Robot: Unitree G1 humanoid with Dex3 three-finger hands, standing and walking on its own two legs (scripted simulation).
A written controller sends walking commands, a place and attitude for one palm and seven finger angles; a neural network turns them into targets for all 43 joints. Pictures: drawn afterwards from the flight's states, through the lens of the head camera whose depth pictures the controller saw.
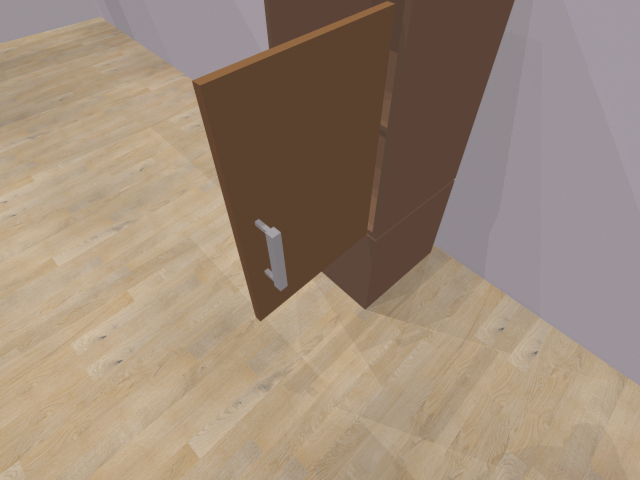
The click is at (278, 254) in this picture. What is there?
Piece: cupboard door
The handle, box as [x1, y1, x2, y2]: [255, 219, 287, 290]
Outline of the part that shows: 258,219 255,221 255,225 262,230 266,235 272,269 271,271 267,268 264,271 274,281 274,285 281,290 287,285 280,232 274,227 268,227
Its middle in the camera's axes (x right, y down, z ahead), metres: -0.10 +0.04 +0.75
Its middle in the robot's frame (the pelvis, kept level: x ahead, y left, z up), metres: +0.52 +0.13 -0.12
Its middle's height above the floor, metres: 0.66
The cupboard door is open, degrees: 92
